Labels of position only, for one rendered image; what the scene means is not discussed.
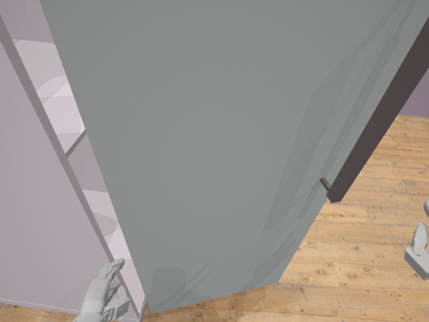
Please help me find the robot right hand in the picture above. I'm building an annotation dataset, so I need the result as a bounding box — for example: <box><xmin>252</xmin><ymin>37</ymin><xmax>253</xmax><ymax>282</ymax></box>
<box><xmin>404</xmin><ymin>200</ymin><xmax>429</xmax><ymax>280</ymax></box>

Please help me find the fridge door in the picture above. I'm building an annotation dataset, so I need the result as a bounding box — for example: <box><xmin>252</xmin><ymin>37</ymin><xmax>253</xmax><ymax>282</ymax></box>
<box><xmin>40</xmin><ymin>0</ymin><xmax>429</xmax><ymax>314</ymax></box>

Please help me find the robot left hand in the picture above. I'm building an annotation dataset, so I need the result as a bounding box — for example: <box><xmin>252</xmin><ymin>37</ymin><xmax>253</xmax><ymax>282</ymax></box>
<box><xmin>78</xmin><ymin>258</ymin><xmax>130</xmax><ymax>322</ymax></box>

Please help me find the handle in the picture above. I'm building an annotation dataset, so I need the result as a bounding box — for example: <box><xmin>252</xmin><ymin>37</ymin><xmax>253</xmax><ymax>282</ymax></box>
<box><xmin>320</xmin><ymin>17</ymin><xmax>429</xmax><ymax>203</ymax></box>

